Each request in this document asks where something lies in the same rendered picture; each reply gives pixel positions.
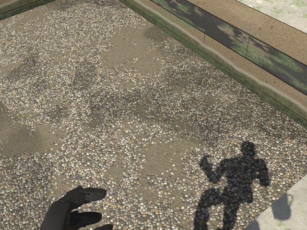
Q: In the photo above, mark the left robot hand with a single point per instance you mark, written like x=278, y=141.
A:
x=60, y=216

